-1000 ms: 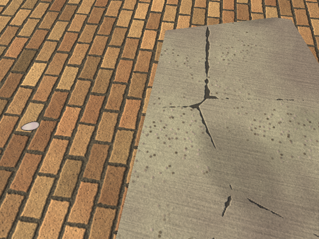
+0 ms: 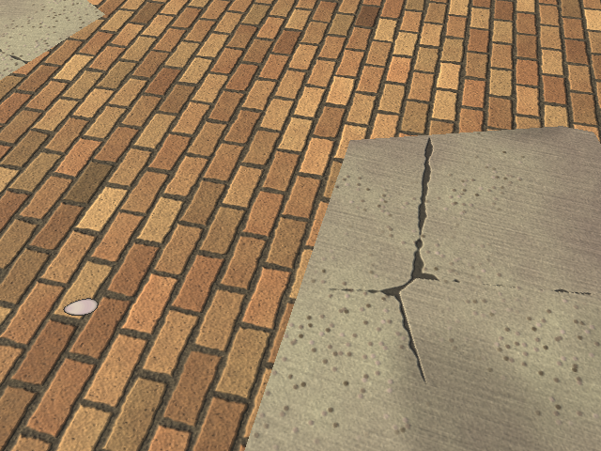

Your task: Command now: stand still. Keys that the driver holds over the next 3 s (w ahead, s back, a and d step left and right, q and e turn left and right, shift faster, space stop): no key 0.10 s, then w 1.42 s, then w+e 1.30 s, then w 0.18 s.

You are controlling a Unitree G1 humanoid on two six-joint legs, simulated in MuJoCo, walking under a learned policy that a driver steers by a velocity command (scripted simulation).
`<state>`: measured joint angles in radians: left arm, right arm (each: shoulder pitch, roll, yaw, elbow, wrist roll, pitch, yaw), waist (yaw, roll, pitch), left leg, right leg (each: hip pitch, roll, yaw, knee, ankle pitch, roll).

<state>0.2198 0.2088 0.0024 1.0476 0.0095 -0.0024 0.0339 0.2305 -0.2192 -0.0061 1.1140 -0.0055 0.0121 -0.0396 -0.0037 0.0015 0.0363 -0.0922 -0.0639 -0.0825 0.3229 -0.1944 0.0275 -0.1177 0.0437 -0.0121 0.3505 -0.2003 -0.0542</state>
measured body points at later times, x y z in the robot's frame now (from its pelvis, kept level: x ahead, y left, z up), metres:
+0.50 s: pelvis +0.07 +0.04 -0.01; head +0.07 +0.06 +0.44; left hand +0.03 +0.29 -0.17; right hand +0.11 -0.21 -0.15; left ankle +0.08 +0.13 -0.75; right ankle +0.00 -0.08 -0.73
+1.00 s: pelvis +0.33 +0.03 -0.03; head +0.37 +0.03 +0.42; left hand +0.48 +0.27 -0.15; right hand +0.26 -0.20 -0.18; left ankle +0.12 +0.13 -0.66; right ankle +0.43 -0.03 -0.75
